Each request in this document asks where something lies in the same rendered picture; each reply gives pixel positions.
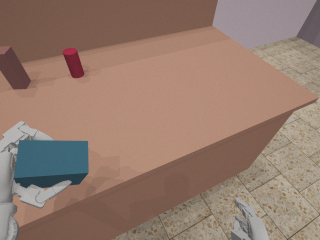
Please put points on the sponge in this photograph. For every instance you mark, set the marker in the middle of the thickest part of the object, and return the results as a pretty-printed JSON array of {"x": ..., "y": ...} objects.
[{"x": 45, "y": 163}]

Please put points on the right robot hand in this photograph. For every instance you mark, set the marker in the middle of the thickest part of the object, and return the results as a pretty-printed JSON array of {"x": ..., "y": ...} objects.
[{"x": 253, "y": 228}]

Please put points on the left robot hand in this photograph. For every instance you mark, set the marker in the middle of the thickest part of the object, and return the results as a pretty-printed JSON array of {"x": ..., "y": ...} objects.
[{"x": 32, "y": 195}]

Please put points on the robot left forearm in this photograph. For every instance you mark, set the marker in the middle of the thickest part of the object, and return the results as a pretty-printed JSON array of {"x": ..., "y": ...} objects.
[{"x": 9, "y": 227}]

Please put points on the table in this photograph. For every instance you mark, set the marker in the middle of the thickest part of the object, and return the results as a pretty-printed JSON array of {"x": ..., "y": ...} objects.
[{"x": 170, "y": 106}]

